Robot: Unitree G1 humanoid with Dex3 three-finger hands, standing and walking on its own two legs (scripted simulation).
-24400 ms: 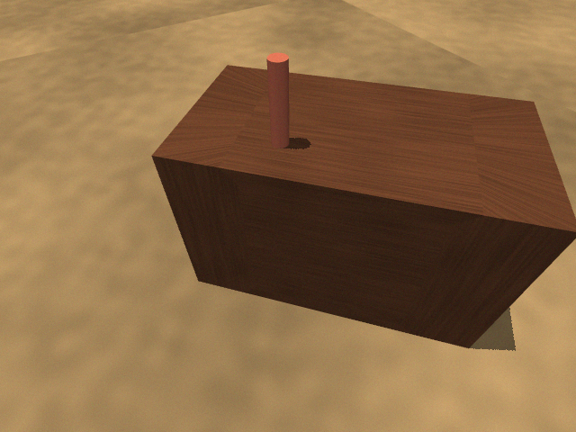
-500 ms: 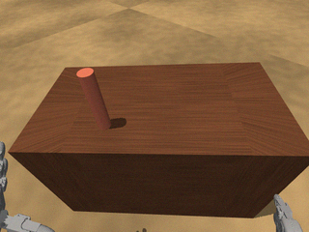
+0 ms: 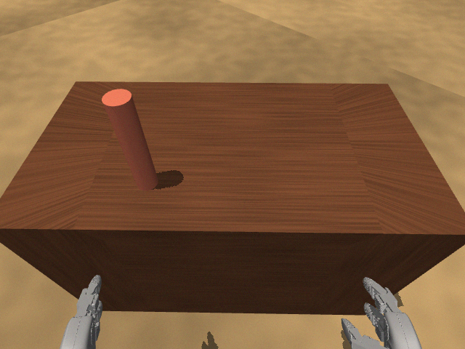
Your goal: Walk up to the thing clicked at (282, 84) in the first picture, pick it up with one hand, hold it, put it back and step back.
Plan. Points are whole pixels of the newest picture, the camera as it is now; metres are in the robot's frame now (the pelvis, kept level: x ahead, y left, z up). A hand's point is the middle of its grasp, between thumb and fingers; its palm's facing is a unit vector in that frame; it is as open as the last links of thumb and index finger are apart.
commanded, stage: home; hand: left
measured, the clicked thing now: (134, 146) +0.50 +0.22 +0.05
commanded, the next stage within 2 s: none
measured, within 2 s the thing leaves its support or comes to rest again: neither
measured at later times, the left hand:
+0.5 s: hand (139, 337) +0.18 +0.17 -0.05, palm faces +0.10 -0.97 -0.21, open 17.6 cm
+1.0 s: hand (137, 342) +0.17 +0.17 -0.05, palm faces +0.10 -0.97 -0.23, open 17.6 cm
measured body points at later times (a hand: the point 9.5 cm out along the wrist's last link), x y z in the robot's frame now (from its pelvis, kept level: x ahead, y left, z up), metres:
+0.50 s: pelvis +0.00 -0.01 -0.01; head +0.04 +0.00 +0.44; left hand +0.17 +0.22 -0.03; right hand +0.17 -0.23 -0.03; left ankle +0.02 +0.13 -0.68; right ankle -0.01 -0.14 -0.68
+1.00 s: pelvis -0.01 -0.01 -0.01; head +0.03 +0.00 +0.44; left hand +0.16 +0.22 -0.03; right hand +0.16 -0.23 -0.03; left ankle +0.02 +0.13 -0.68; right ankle -0.01 -0.14 -0.68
